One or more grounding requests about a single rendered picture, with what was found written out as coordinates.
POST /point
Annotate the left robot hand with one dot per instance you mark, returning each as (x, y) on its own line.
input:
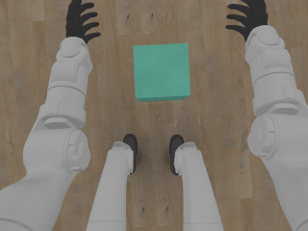
(74, 21)

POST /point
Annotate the robot left foot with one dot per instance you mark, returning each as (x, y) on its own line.
(131, 140)

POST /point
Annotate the robot left forearm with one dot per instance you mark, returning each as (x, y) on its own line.
(67, 89)

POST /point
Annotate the carton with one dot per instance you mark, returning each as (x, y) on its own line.
(162, 72)

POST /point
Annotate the robot right forearm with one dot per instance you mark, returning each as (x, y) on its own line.
(272, 75)

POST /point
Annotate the robot left upper arm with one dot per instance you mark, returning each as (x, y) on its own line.
(52, 158)

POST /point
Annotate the robot right shin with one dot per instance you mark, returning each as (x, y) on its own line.
(186, 144)

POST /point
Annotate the right robot hand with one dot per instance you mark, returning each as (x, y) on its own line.
(256, 16)

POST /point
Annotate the robot right upper arm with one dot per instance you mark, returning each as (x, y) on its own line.
(281, 141)

